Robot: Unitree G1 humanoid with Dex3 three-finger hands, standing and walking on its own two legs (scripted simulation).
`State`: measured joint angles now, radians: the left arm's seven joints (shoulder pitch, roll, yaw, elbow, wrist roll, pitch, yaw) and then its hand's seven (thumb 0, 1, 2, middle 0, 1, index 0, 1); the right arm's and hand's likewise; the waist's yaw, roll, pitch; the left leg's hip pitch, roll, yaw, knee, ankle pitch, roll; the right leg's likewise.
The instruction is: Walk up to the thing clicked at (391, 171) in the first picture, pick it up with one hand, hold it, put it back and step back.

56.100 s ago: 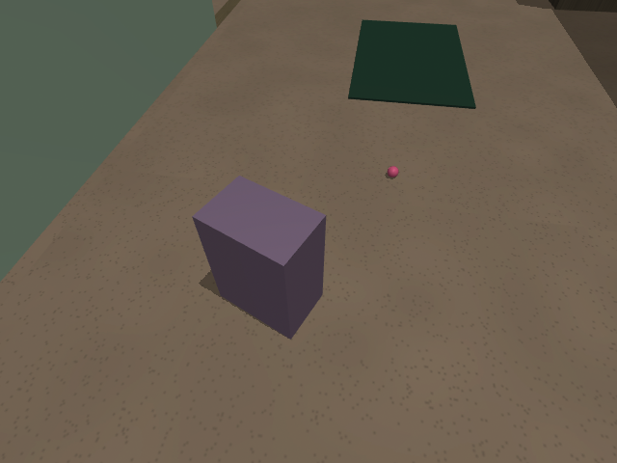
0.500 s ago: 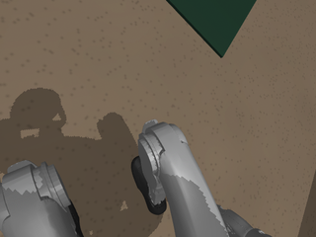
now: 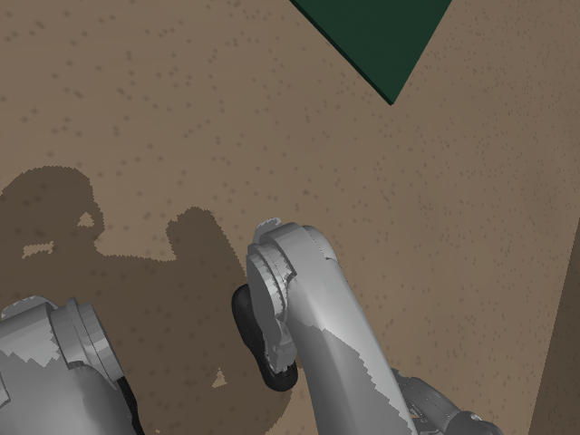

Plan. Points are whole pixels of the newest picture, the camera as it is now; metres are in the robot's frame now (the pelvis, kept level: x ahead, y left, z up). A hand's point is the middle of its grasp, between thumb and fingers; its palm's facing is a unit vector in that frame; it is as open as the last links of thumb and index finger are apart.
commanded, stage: open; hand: left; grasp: from above
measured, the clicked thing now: out of the picture +0.45 +0.29 -0.27
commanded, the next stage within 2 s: withdraw in 0.50 s
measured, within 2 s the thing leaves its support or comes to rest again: neither
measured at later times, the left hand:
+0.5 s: hand out of the picture +0.43 +0.29 -0.25, palm faces -0.45 -0.15 -0.88, open 13.0 cm
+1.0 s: hand out of the picture +0.47 +0.31 -0.15, palm faces -0.24 -0.08 -0.97, open 14.0 cm
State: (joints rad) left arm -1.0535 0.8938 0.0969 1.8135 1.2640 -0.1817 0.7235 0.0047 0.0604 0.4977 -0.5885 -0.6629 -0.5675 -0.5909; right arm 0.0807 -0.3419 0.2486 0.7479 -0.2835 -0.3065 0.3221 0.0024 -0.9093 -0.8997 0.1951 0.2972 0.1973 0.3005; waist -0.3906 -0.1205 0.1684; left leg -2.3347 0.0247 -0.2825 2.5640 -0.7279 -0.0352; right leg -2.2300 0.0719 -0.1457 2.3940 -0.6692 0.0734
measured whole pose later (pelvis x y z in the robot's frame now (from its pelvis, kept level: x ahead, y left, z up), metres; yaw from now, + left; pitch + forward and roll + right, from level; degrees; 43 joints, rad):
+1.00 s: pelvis +0.01 +0.00 +0.02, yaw +2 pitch +34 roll -12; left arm -0.91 0.71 0.07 1.38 1.17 -0.05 0.58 0.00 -0.50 0.98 -0.10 -0.99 -0.10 -0.98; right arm 0.16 -0.32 0.12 0.76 -0.17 -0.19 0.34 0.00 -0.91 -0.90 0.20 0.30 0.20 0.30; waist -0.29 0.02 -0.05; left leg -2.34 0.03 -0.23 2.47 -0.75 -0.04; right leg -2.25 0.05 -0.12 2.34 -0.70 0.05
